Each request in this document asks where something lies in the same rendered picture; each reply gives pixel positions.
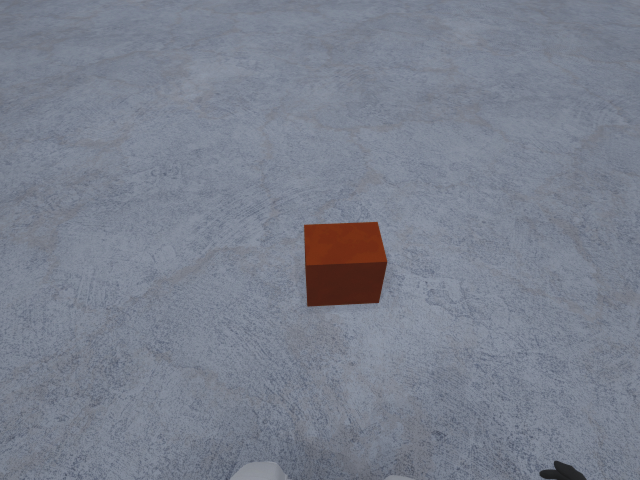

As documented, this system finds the carton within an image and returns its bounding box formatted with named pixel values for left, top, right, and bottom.
left=304, top=222, right=387, bottom=307

